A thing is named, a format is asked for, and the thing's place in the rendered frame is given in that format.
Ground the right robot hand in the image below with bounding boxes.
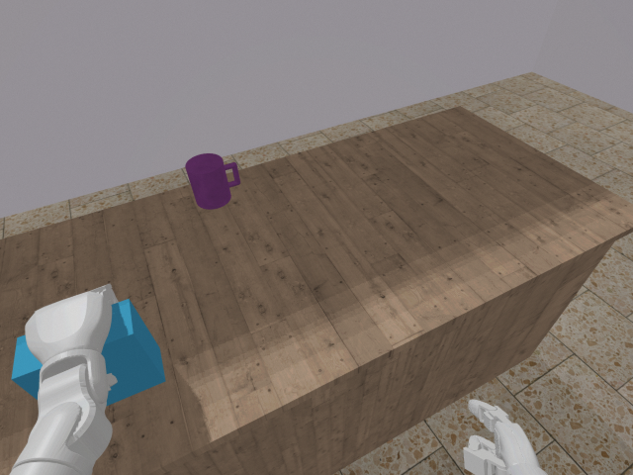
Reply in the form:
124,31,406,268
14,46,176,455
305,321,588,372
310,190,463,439
463,399,540,475

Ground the table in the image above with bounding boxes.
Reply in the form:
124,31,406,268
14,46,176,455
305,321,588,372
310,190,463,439
0,106,633,475

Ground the left robot hand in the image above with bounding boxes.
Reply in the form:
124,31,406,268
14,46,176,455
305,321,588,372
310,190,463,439
25,284,119,391

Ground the sponge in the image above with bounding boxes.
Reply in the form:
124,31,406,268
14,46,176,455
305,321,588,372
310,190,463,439
11,299,165,407

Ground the left robot forearm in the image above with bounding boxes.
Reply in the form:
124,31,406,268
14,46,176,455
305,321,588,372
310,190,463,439
10,349,113,475

